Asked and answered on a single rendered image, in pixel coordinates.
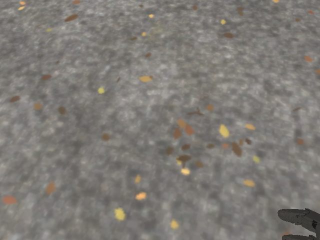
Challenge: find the right robot hand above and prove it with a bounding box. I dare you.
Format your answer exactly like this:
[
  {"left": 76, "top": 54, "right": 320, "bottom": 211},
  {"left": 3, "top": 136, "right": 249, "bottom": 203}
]
[{"left": 277, "top": 208, "right": 320, "bottom": 240}]

